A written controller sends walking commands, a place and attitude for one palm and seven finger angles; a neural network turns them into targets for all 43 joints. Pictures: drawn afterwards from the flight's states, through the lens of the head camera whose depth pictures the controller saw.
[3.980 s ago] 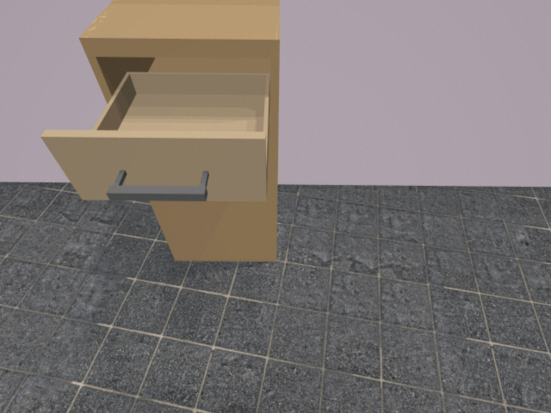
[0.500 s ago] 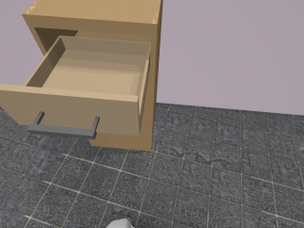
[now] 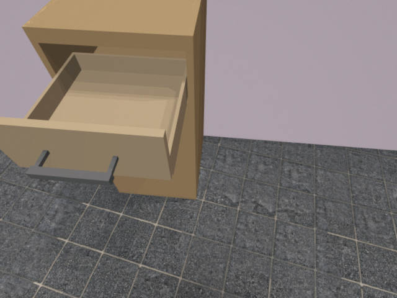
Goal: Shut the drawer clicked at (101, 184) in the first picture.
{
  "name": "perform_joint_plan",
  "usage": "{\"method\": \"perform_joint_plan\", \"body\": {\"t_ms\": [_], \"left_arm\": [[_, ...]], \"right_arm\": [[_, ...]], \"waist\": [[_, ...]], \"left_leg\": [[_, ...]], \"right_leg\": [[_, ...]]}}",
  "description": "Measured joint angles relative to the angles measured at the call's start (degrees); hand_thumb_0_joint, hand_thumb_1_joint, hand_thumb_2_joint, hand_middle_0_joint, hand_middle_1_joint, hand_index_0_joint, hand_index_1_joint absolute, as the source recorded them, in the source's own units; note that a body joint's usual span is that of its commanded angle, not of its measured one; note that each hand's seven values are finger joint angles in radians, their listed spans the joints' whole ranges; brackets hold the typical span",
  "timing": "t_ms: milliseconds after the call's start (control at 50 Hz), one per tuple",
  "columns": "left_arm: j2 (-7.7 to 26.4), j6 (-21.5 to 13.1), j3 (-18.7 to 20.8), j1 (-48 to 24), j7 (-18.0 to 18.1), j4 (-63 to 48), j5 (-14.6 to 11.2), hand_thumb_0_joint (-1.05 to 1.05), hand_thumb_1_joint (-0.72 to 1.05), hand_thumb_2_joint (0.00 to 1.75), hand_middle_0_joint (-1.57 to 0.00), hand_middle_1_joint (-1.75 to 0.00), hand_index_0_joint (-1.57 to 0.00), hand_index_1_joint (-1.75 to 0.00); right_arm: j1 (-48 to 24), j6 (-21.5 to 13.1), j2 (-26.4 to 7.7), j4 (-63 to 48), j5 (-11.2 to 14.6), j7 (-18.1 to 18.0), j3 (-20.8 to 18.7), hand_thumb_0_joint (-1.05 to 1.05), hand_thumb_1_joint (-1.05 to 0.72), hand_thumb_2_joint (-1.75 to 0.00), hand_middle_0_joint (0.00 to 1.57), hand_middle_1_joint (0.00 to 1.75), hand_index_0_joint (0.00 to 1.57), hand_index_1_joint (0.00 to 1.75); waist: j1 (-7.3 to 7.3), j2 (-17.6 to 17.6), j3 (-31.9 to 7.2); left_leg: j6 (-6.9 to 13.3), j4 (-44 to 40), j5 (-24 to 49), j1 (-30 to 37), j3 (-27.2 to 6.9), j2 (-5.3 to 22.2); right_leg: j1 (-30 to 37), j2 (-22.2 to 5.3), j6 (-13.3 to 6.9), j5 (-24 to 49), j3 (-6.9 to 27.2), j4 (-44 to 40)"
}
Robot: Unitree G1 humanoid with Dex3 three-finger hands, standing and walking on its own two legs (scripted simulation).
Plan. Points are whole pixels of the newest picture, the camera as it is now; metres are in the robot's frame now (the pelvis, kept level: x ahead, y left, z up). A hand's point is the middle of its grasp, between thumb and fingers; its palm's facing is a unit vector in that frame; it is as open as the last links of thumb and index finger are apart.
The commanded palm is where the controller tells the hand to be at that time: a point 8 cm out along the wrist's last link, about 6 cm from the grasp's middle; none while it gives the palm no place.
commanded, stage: come to a stop and stand still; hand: left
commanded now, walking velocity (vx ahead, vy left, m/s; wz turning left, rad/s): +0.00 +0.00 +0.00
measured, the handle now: (74, 166) +0.35 +0.29 +0.04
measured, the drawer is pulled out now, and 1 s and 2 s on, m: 0.29 0.29 0.29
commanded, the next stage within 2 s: look again from close up in 0.58 s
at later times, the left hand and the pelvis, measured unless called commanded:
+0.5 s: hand out of the picture +0.01 +0.23 -0.16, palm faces -0.03 -0.97 -0.26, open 7.4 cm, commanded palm none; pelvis -0.03 +0.04 +0.00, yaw -3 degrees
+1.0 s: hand out of the picture +0.00 +0.18 -0.17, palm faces -0.02 -0.98 -0.20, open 7.3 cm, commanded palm none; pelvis -0.01 +0.01 +0.00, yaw -3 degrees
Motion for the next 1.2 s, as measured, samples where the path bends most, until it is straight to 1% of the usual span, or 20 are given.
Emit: {"method": "perform_joint_plan", "body": {"t_ms": [20, 40, 80, 140, 180, 220, 260, 300, 400, 520, 640, 820, 960, 1200], "left_arm": [[-0.17, 0.0, -0.1, -0.3, -0.01, 0.35, -0.29, 0.0, 0.9, 0.9, -0.2, -0.3, -0.2, -0.3], [-0.23, 0.1, -0.16, -0.76, 0.02, 0.8, -0.41, 0.0, 0.9, 0.9, -0.2, -0.3, -0.2, -0.3], [-0.53, 0.15, -0.19, -0.95, 0.2, 1.45, -0.42, 0.0, 0.91, 0.9, -0.2, -0.3, -0.2, -0.3], [-0.32, 0.21, -0.23, -0.91, 0.13, 2.76, -0.57, 0.0, 0.92, 0.9, -0.2, -0.3, -0.2, -0.3], [-0.65, -0.75, -1.05, 0.02, 0.8, 2.78, -0.47, 0.0, 0.93, 0.9, -0.2, -0.3, -0.2, -0.3], [-1.22, -1.57, -1.92, 1.35, 0.93, 2.35, -0.23, 0.0, 0.92, 0.9, -0.2, -0.3, -0.2, -0.3], [-1.34, -1.36, -2.45, 2.09, 0.71, 2.48, -0.16, 0.0, 0.92, 0.9, -0.2, -0.3, -0.21, -0.3], [-1.28, -0.8, -2.65, 2.64, 0.49, 2.54, -0.24, 0.0, 0.92, 0.9, -0.2, -0.3, -0.21, -0.3], [-0.87, -0.22, -3.03, 3.12, -0.3, 1.94, -0.26, 0.01, 0.91, 0.9, -0.2, -0.3, -0.2, -0.3], [-0.27, -0.28, -3.23, 3.68, -0.71, 1.98, -0.32, 0.01, 0.91, 0.9, -0.2, -0.3, -0.2, -0.3], [-0.74, -0.43, -3.57, 4.56, -0.79, 3.45, -0.47, 0.01, 0.9, 0.9, -0.2, -0.3, -0.2, -0.3], [-2.13, -0.96, -4.14, 4.53, -0.57, 5.59, -0.53, 0.01, 0.91, 0.9, -0.2, -0.3, -0.2, -0.3], [-1.46, -1.1, -3.95, 3.97, -0.39, 6.05, -0.5, 0.01, 0.92, 0.9, -0.2, -0.3, -0.2, -0.3], [-0.65, -1.53, -3.68, 3.1, -0.53, 5.2, -0.54, 0.01, 0.91, 0.9, -0.2, -0.3, -0.2, -0.3]], "right_arm": [[0.41, -0.46, -0.01, 0.51, -0.14, -0.19, 0.14, 0.0, -0.91, -0.9, 0.2, 0.3, 0.2, 0.3], [0.62, -0.68, 0.31, 1.2, -0.24, -0.4, 0.27, 0.0, -0.91, -0.9, 0.2, 0.3, 0.2, 0.3], [1.07, -0.63, 0.9, 2.31, -0.39, -0.58, 0.8, 0.0, -0.91, -0.9, 0.2, 0.3, 0.2, 0.3], [1.73, -0.62, 1.72, 3.19, -0.38, -0.85, 1.39, 0.0, -0.91, -0.9, 0.2, 0.3, 0.2, 0.3], [2.3, -0.68, 1.49, 2.34, -0.13, -0.36, 1.6, 0.0, -0.91, -0.9, 0.2, 0.3, 0.2, 0.3], [2.72, -1.07, 0.91, 0.57, -0.09, -0.16, 1.55, 0.0, -0.91, -0.9, 0.2, 0.3, 0.2, 0.3], [3.37, -1.84, 0.75, -0.62, -0.28, -0.2, 1.51, 0.01, -0.91, -0.9, 0.2, 0.3, 0.2, 0.3], [4.75, -2.53, 0.54, -1.34, -0.54, -0.14, 1.93, 0.01, -0.92, -0.9, 0.2, 0.3, 0.2, 0.3], [7.24, -2.77, 0.17, -1.34, -0.88, 0.11, 3.11, 0.01, -0.93, -0.9, 0.2, 0.3, 0.2, 0.3], [8.42, -2.85, 0.69, -0.23, -1.0, 0.57, 4.1, 0.01, -0.92, -0.9, 0.2, 0.3, 0.2, 0.3], [8.88, -3.2, 0.99, 1.61, -0.8, 0.52, 4.44, 0.01, -0.91, -0.9, 0.2, 0.3, 0.2, 0.3], [7.62, -3.81, 1.12, 3.75, -0.47, -0.04, 4.46, 0.0, -0.91, -0.9, 0.2, 0.3, 0.2, 0.3], [5.87, -3.86, 1.43, 4.03, -0.4, -0.38, 4.37, 0.0, -0.91, -0.9, 0.2, 0.3, 0.2, 0.3], [4.54, -3.63, 1.2, 4.23, -0.47, -0.34, 4.18, 0.0, -0.91, -0.9, 0.2, 0.3, 0.2, 0.3]], "waist": [[-0.15, 0.19, -0.03], [-0.08, -0.22, 0.16], [0.47, -0.78, 0.04], [0.47, -0.96, -0.59], [0.49, 0.02, -1.65], [-0.01, 1.68, -2.27], [-0.64, 2.24, -2.54], [-0.81, 2.4, -3.44], [-0.24, 3.0, -4.45], [-0.03, 2.9, -3.72], [0.09, 2.67, -3.0], [0.29, 1.27, -2.87], [0.45, 0.5, -3.3], [0.5, 0.65, -3.23]], "left_leg": [[-0.1, -2.49, 0.07, 1.29, -0.3, 0.42], [-0.29, -2.95, -0.88, 1.74, -0.41, 0.39], [-0.6, -3.1, -1.69, 2.35, -0.15, 0.65], [-0.76, -3.98, -1.3, 3.39, 0.22, 1.11], [-0.31, -0.52, -2.57, 1.2, 0.71, 1.73], [0.2, 1.61, -4.09, -0.42, 0.57, 1.95], [0.72, 1.83, -2.69, -0.24, 1.16, 1.33], [1.36, 1.53, -2.8, 0.19, 1.73, 0.36], [2.51, -1.19, -1.17, 1.11, 2.83, -1.52], [2.92, -4.28, 1.13, 0.93, 3.42, -2.72], [2.64, -5.36, 1.64, 0.86, 3.31, -2.69], [1.64, -5.24, 0.68, 2.07, 2.88, -1.7], [0.75, -5.22, 0.11, 2.99, 2.48, -0.76], [-0.36, -5.8, 0.15, 3.3, 1.75, 0.33]], "right_leg": [[-0.14, 0.32, 0.15, -0.37, -0.48, 0.53], [0.16, 0.24, 0.3, -0.49, -0.64, 0.52], [1.34, 0.58, -0.14, 0.76, -0.45, -1.28], [2.8, 1.12, 0.27, 1.9, -0.08, -3.45], [2.16, 1.76, 0.6, 2.57, 0.24, -3.79], [1.19, 2.34, 0.63, 2.59, 0.67, -2.76], [0.72, 1.73, 1.01, 1.95, 1.32, -0.99], [0.53, 0.77, 1.63, 1.57, 1.89, -0.14], [-0.06, -0.99, 2.67, 2.14, 3.04, 0.05], [-1.56, -2.06, 2.98, 3.06, 3.71, -0.31], [-1.91, -2.0, 2.82, 3.13, 3.62, -0.73], [-0.55, -1.02, 1.98, 2.19, 3.14, -0.87], [0.57, -0.1, 1.18, 1.7, 2.7, -1.22], [1.28, 0.97, 0.11, 1.77, 1.9, -2.33]]}}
